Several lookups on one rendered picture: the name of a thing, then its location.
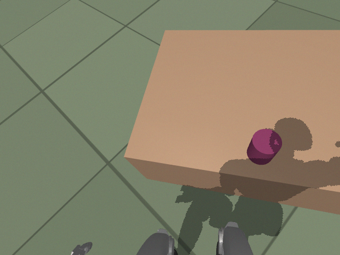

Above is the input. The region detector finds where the left robot hand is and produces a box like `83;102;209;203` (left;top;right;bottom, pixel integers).
71;242;92;255

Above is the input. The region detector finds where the can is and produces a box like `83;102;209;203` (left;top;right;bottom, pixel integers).
247;129;282;165

